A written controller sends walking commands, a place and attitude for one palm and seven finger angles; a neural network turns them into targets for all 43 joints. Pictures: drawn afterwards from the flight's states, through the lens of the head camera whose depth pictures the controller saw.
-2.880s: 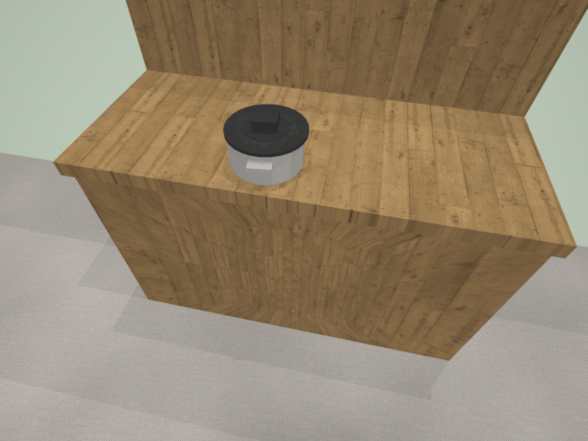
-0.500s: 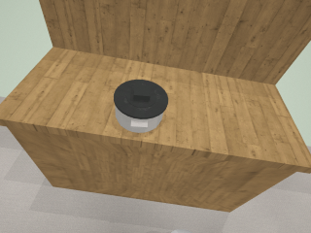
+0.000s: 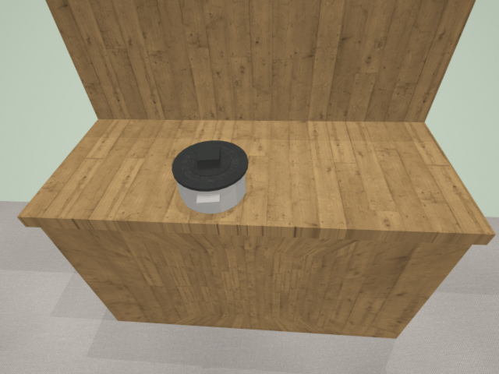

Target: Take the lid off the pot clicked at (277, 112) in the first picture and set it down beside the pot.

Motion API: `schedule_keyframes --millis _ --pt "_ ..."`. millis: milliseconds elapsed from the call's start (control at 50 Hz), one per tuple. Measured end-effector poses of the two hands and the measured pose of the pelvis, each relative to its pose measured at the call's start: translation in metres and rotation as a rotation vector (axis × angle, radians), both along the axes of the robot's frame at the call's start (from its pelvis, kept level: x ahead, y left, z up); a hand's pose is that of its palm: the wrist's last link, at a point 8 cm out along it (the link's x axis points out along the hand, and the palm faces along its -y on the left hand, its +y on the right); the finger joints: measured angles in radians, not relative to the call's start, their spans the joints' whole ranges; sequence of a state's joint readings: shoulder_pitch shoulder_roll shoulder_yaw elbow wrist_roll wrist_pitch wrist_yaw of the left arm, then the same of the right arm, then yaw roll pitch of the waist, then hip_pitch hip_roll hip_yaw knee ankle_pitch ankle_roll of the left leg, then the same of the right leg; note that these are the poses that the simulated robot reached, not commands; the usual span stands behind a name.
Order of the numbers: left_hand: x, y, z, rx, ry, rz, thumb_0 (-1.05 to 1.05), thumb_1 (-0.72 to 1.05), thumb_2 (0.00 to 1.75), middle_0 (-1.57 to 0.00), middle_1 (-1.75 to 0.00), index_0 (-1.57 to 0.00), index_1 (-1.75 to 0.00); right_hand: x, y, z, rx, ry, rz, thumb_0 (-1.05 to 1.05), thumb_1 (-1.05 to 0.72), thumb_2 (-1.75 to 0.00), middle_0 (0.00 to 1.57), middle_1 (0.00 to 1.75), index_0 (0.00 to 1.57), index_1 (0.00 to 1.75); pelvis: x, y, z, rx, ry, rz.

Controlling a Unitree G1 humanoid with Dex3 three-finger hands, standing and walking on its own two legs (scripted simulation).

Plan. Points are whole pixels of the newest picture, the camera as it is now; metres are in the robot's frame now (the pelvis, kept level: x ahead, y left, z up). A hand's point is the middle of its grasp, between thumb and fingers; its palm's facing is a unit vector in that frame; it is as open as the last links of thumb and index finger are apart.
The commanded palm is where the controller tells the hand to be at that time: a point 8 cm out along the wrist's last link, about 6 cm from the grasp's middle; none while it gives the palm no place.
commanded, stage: come to a stop and stand still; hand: left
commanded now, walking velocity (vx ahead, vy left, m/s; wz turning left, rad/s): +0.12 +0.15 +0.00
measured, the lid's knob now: (209, 155) +0.58 +0.13 +0.04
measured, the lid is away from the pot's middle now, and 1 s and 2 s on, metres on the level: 0.00 0.00 0.00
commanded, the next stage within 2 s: look again from close up in 0.14 s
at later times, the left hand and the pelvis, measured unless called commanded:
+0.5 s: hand out of the picture -0.01 +0.24 -0.21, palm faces +0.04 -0.98 -0.18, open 7.3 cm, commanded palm none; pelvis +0.02 +0.07 -0.03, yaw -2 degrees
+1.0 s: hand out of the picture +0.07 +0.29 -0.20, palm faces -0.02 -0.98 -0.19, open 7.3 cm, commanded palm none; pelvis +0.04 +0.12 -0.01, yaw -2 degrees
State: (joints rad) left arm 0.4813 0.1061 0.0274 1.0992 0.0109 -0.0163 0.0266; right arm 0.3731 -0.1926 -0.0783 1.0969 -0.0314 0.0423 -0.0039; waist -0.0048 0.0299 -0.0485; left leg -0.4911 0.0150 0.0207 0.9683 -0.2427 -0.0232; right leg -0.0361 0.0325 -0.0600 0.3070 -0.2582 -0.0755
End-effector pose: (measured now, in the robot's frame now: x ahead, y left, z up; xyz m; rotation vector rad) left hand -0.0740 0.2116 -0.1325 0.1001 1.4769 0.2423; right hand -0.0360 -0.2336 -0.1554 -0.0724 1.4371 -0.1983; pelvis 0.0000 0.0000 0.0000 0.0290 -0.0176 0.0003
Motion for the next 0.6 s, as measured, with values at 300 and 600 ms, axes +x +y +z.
schedule_keyframes --millis 300,600 --pt "0.009 -0.016 -0.011 -0.081 -0.001 0.017 0.00 0.91 0.90 -0.20 -0.30 -0.21 -0.30 0.097 0.031 0.002 -0.021 -0.153 0.100 0.02 -0.94 -0.90 0.20 0.30 0.20 0.30 0.013 0.026 -0.006 -0.021 0.015 -0.018" --pt "0.096 0.114 -0.035 0.024 -0.174 -0.101 0.00 0.91 0.90 -0.20 -0.30 -0.20 -0.30 0.125 0.100 0.007 -0.063 -0.299 0.136 0.00 -0.93 -0.90 0.20 0.30 0.20 0.30 0.014 0.088 -0.025 -0.036 -0.006 -0.030"
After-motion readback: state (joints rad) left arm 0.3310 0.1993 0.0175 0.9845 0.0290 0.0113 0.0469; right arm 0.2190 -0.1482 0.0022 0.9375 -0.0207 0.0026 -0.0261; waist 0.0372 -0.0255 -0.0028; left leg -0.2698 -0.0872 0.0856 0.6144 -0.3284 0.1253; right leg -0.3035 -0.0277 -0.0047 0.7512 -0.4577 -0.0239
